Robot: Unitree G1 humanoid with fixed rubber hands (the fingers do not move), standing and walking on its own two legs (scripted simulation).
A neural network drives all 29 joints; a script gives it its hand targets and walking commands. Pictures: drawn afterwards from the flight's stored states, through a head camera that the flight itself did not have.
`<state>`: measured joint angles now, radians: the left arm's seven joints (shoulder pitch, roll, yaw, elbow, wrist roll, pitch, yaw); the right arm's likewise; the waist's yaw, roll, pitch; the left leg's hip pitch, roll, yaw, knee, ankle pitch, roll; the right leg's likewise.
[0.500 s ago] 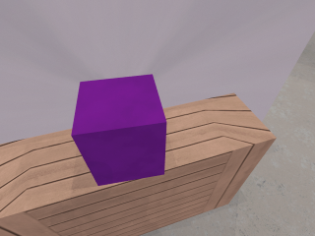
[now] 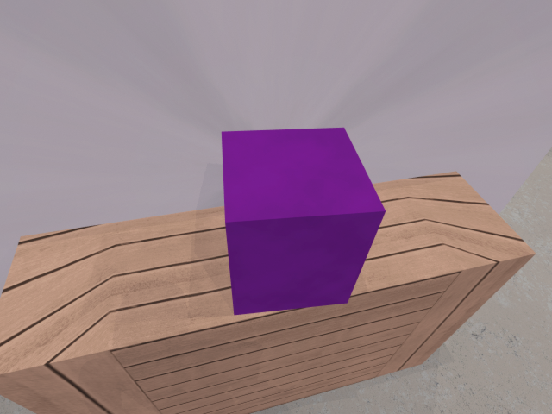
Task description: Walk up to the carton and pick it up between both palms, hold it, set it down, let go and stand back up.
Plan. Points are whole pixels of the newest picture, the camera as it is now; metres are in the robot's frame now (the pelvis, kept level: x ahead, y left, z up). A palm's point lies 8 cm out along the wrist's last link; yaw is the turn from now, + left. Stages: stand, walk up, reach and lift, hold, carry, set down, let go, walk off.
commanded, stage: walk up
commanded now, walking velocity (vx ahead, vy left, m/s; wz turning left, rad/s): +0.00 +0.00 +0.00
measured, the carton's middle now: (288, 222) +0.44 +0.01 +0.04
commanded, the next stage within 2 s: none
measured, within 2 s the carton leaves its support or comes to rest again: neither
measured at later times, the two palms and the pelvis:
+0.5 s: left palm out of the picture -0.01 +0.22 -0.15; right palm out of the picture -0.01 -0.20 -0.14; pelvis +0.01 +0.01 +0.00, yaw -1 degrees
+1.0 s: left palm out of the picture +0.01 +0.12 -0.13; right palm out of the picture -0.02 -0.30 -0.15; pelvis +0.01 -0.08 +0.00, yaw +0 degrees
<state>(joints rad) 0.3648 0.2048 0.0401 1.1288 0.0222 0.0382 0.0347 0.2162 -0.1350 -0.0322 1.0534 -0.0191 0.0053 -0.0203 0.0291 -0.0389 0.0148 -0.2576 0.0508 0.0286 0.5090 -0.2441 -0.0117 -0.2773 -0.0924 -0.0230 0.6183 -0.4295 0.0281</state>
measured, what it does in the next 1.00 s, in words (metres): steps on the spot: right foot, then right foot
